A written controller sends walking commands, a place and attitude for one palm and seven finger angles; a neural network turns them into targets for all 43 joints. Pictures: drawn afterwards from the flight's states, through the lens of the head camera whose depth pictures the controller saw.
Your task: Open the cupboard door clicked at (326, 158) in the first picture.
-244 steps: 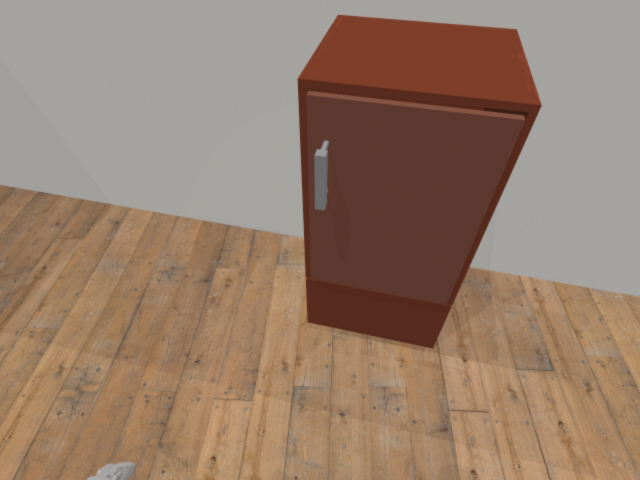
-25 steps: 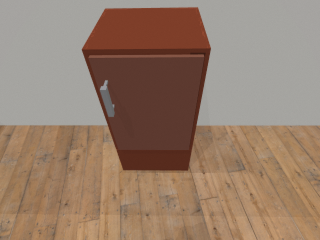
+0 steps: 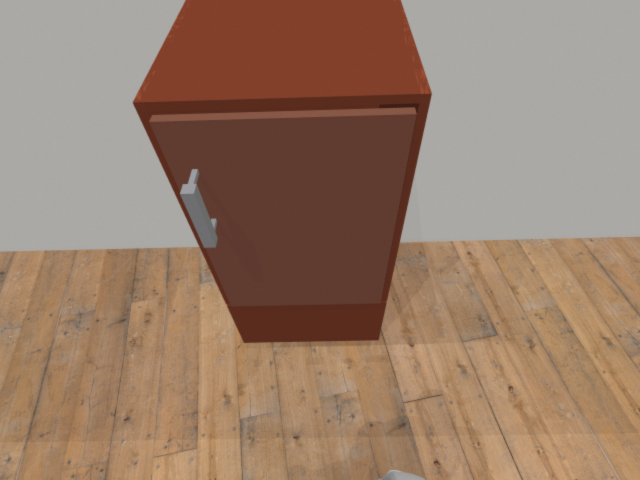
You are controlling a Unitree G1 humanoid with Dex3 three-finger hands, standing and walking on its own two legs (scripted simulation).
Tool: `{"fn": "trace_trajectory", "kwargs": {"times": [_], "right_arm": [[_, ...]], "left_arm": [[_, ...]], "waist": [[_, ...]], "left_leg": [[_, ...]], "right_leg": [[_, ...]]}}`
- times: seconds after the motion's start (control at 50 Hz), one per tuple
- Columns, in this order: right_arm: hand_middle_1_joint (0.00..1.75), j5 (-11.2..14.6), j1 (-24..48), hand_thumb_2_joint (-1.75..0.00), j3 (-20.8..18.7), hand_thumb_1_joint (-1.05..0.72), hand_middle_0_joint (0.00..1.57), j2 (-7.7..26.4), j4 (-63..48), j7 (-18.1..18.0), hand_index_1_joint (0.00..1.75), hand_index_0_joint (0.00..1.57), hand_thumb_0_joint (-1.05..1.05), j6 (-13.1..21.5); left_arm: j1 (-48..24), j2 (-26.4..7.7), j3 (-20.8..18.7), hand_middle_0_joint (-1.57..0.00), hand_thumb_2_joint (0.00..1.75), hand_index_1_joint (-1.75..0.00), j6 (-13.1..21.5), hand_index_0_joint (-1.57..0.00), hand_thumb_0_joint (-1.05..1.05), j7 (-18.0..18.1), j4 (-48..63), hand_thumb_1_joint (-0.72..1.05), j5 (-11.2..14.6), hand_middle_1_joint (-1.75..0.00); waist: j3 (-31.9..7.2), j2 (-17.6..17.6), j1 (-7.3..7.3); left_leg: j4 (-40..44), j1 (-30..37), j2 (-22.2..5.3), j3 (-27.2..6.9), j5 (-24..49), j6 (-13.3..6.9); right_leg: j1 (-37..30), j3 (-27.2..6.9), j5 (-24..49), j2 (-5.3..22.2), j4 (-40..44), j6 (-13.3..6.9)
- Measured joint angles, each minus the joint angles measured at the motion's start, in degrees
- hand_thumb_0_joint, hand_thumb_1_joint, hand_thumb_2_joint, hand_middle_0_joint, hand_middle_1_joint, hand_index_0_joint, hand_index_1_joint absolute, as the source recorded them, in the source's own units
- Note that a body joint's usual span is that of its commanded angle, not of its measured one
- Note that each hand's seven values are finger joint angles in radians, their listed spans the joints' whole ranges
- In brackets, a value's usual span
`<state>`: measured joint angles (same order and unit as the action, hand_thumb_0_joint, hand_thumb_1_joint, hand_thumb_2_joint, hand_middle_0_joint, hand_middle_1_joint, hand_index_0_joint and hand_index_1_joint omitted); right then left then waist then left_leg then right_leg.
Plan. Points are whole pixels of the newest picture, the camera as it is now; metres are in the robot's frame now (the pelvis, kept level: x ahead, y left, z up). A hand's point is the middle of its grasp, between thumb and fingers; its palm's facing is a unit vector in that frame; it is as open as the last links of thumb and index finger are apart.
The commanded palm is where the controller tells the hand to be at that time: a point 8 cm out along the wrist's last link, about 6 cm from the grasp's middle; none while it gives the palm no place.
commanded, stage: come to a stop and stand still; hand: left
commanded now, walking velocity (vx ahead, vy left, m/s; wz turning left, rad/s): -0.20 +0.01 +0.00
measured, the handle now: (202, 209) +0.55 +0.24 -0.05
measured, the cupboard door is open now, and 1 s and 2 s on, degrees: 0 0 0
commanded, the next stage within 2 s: look again from close up in 1.00 s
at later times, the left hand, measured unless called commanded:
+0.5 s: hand out of the picture +0.05 +0.21 -0.18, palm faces +0.07 -0.97 -0.24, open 7.3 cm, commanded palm none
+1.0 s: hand out of the picture -0.02 +0.24 -0.17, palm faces +0.06 -0.98 -0.21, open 7.4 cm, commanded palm none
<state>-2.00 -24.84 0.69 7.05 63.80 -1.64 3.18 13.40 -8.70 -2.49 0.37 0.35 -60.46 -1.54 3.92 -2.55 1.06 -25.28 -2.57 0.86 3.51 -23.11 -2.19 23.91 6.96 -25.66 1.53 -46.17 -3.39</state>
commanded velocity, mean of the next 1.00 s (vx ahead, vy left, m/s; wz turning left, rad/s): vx -0.05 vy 0.02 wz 0.00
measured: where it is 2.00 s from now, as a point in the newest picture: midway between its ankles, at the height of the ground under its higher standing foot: outside the picture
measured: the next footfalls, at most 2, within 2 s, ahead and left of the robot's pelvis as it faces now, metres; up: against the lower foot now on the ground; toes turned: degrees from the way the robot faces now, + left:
right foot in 0.06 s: +0.09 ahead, -0.08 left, +0.00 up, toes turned +1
left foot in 0.48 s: +0.07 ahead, +0.12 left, +0.00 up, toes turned +3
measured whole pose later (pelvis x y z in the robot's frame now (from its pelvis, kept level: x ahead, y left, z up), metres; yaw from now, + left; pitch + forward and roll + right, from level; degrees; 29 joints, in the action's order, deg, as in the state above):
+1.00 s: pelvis -0.01 +0.06 +0.00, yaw +2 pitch -2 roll +0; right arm -1.3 -17.6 -0.6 11.1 55.9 -0.2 -1.2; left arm 21.4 -9.6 0.0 -1.3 1.3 -57.2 -1.8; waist 0.3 -0.5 -0.7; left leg -27.4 -14.7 4.1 4.4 -11.6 -5.4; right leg 16.6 0.0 -10.4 2.2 -28.2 0.3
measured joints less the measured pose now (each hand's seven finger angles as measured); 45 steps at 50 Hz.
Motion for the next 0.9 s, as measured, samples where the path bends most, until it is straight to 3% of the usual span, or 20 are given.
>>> {"fn": "trace_trajectory", "kwargs": {"times": [0.06, 0.14, 0.2, 0.32, 0.44, 0.48, 0.52, 0.56, 0.72, 0.9], "right_arm": [[0.3, 0.8, -1.1, -0.9, 0.0, -0.91, 0.2, -0.2, 1.0, 0.1, 0.3, 0.2, 0.0, -0.6], [0.3, 1.7, 1.8, -0.9, -1.2, -0.91, 0.2, 0.5, 1.1, -0.3, 0.3, 0.2, 0.01, -2.8], [0.3, 1.6, 6.3, -0.9, -2.2, -0.91, 0.2, 1.3, -0.7, -0.1, 0.3, 0.2, 0.01, -4.4], [0.3, 1.1, 13.4, -0.9, -3.5, -0.92, 0.2, 2.5, -5.4, 0.6, 0.3, 0.19, 0.01, -5.0], [0.3, 1.3, 15.9, -0.9, -3.6, -0.92, 0.2, 4.0, -8.6, 1.0, 0.3, 0.19, 0.01, -4.6], [0.3, 1.3, 15.4, -0.9, -3.6, -0.92, 0.2, 4.9, -10.5, 0.9, 0.3, 0.19, 0.0, -4.1], [0.3, 1.1, 15.0, -0.9, -3.4, -0.92, 0.2, 4.8, -11.1, 0.7, 0.3, 0.19, 0.0, -4.1], [0.3, 0.9, 14.2, -0.9, -2.8, -0.92, 0.2, 4.4, -11.8, 0.9, 0.3, 0.19, 0.0, -4.5], [0.3, 0.6, 11.7, -0.9, -1.3, -0.91, 0.2, 2.7, -13.1, 1.4, 0.3, 0.2, 0.0, -4.6], [0.3, 0.6, 8.8, -0.9, -1.5, -0.92, 0.2, 4.2, -10.0, 1.5, 0.3, 0.2, 0.0, -4.6]], "left_arm": [[-1.9, -0.8, -0.1, -0.2, 0.9, -0.3, 1.9, -0.2, 0.02, 0.1, 2.4, 0.93, 0.1, -0.3], [-3.5, -0.2, 0.4, -0.2, 0.9, -0.3, 3.2, -0.2, 0.01, 1.3, 3.7, 0.92, 0.3, -0.3], [-3.3, 0.5, 0.8, -0.2, 0.9, -0.3, 1.9, -0.2, 0.01, 1.9, 3.9, 0.92, 0.2, -0.3], [-2.6, -0.6, 0.1, -0.21, 0.9, -0.3, -0.2, -0.2, 0.0, 1.7, 4.3, 0.94, -0.2, -0.3], [0.1, -1.1, 0.6, -0.21, 0.9, -0.3, -0.7, -0.2, 0.0, 2.2, 4.3, 0.92, -0.3, -0.3], [1.6, -0.9, 1.1, -0.21, 0.9, -0.3, -1.2, -0.2, 0.0, 2.6, 4.2, 0.92, -0.1, -0.3], [2.0, -1.1, 1.1, -0.21, 0.9, -0.3, -1.9, -0.2, 0.0, 2.7, 3.7, 0.91, 0.1, -0.3], [3.0, -1.4, 1.1, -0.21, 0.9, -0.3, -2.5, -0.2, 0.01, 2.6, 3.9, 0.91, 0.0, -0.3], [4.6, -2.2, 1.7, -0.2, 0.9, -0.3, -2.7, -0.2, 0.01, 1.2, 5.6, 0.91, -0.5, -0.3], [7.3, -1.5, 2.1, -0.2, 0.9, -0.3, -2.0, -0.2, 0.01, 1.0, 4.6, 0.91, -0.4, -0.3]], "waist": [[0.5, -0.1, -0.75], [1.4, -0.6, -0.88], [1.3, 0.6, -0.81], [0.7, 2.9, -1.37], [-0.3, 3.2, -2.72], [-1.4, 1.8, -1.98], [-1.8, 1.9, -2.28], [-2.9, 1.8, -2.88], [-3.6, 1.4, -2.46], [-3.3, 1.4, -2.1]], "left_leg": [[-4.7, -0.4, 0.4, 0.1, -2.9, 0.6], [-28.7, -11.1, 0.4, -2.5, -8.8, 1.5], [-35.3, -18.0, -0.7, -2.5, -7.4, 2.7], [-27.7, -22.3, -2.7, -2.1, -0.9, 4.4], [-14.2, -16.4, -1.8, -0.5, 1.8, 4.6], [-8.8, -13.5, -1.4, -0.2, 7.5, 2.8], [-10.1, -12.8, -0.6, 0.3, 7.0, 0.3], [-10.2, -12.0, -0.3, 1.1, 5.5, -0.9], [-5.7, -12.1, 2.1, 1.6, 9.0, -2.8], [-3.1, -12.5, 3.2, 1.1, 11.2, -3.4]], "right_leg": [[-3.3, 0.5, 11.6, -0.1, 10.0, -0.3], [-5.0, 1.7, 7.3, 0.3, 8.0, -1.4], [-6.5, 1.4, 8.6, 0.6, 11.2, -1.0], [-6.9, 0.7, 11.1, 0.8, 14.7, -0.8], [-6.3, 0.1, 11.1, 0.6, 13.4, 0.6], [-5.9, 0.4, 10.1, 0.6, 11.2, 1.7], [-6.9, -0.1, 9.6, 1.5, 10.5, 2.8], [-7.8, -0.8, 10.3, 1.6, 11.4, 3.3], [-7.0, -4.3, 11.8, 1.7, 14.1, 3.0], [-6.8, -6.4, 14.4, 1.1, 16.9, 3.5]]}}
